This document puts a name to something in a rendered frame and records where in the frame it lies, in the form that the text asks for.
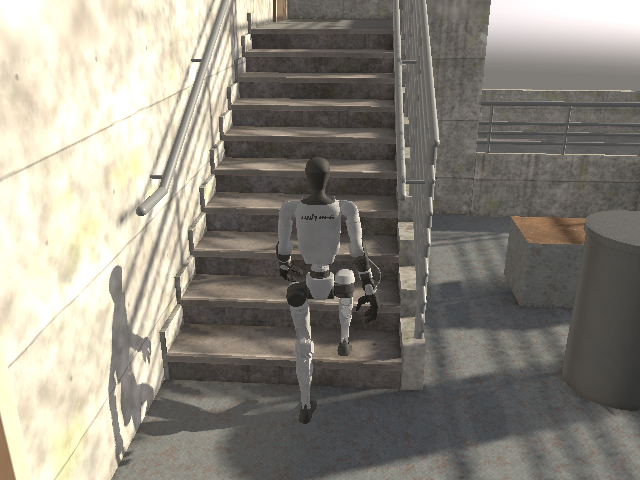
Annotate stairs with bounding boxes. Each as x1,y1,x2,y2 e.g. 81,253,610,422
167,34,402,389

